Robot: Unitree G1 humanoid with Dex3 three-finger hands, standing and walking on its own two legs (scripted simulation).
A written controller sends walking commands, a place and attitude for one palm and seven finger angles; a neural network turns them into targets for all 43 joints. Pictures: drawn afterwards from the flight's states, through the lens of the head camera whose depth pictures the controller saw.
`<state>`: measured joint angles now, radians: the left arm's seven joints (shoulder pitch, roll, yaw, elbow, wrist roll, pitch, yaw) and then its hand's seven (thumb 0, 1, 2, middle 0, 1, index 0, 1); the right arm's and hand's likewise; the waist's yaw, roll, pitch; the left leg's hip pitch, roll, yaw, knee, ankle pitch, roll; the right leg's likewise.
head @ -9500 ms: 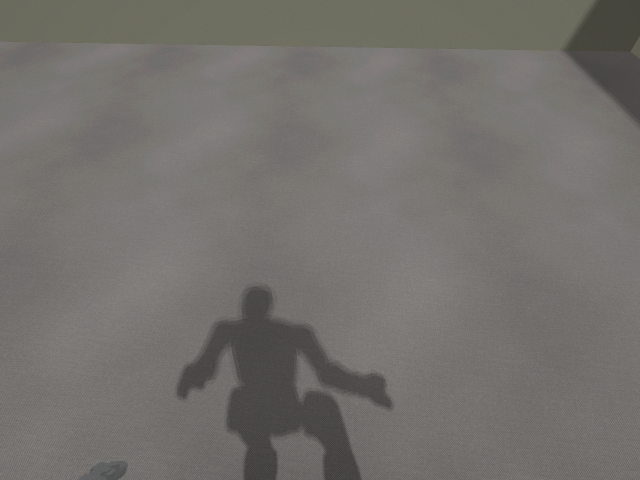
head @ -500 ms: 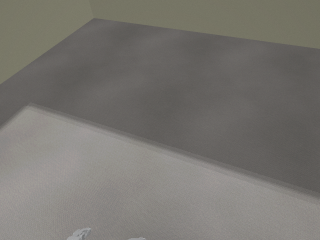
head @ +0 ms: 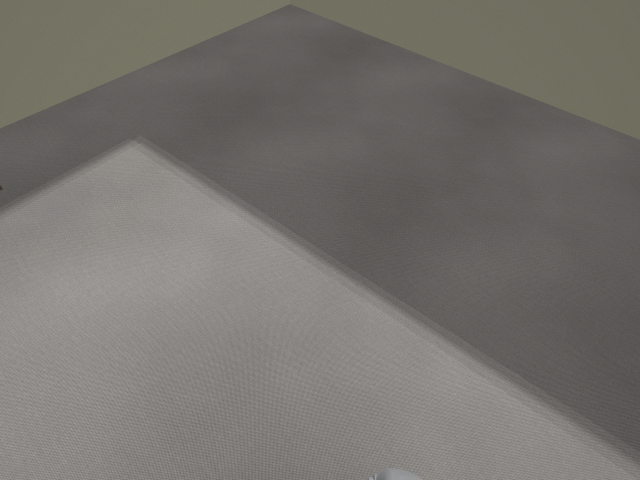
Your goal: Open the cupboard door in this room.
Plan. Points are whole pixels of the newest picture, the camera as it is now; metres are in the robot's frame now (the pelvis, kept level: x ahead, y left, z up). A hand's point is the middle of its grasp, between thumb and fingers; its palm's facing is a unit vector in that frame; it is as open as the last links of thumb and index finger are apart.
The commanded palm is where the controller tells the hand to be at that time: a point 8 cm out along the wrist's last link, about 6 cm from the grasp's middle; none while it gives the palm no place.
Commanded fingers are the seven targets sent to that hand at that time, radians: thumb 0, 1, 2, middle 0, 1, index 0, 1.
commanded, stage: turn or walk to find it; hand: left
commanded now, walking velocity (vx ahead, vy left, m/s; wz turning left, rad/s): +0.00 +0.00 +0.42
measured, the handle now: out of the picture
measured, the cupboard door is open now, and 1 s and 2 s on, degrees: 0 0 0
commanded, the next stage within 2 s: stand and wait in 1.02 s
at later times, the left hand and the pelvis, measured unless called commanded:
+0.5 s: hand out of the picture +0.00 +0.16 -0.14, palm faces +0.24 -0.93 -0.27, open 7.4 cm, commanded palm none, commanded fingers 0.00 0.90 0.90 -0.20 -0.30 -0.20 -0.30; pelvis -0.04 -0.05 +0.01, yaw +13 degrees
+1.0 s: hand out of the picture -0.12 +0.21 -0.16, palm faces +0.46 -0.85 -0.27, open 7.4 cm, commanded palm none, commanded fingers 0.00 0.90 0.90 -0.20 -0.30 -0.20 -0.30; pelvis -0.08 -0.01 +0.01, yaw +25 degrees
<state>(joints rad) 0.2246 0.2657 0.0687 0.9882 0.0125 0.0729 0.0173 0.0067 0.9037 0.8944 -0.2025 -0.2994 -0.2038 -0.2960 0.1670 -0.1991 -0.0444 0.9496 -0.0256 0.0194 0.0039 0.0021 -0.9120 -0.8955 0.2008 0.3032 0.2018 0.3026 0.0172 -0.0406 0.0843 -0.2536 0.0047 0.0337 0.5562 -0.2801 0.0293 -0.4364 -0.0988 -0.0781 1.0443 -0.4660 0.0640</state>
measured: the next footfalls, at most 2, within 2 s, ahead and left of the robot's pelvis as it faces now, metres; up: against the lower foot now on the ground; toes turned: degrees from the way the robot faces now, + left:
right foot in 0.30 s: +0.03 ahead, -0.14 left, +0.00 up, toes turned +4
left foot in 0.74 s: -0.08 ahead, +0.11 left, +0.00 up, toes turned +24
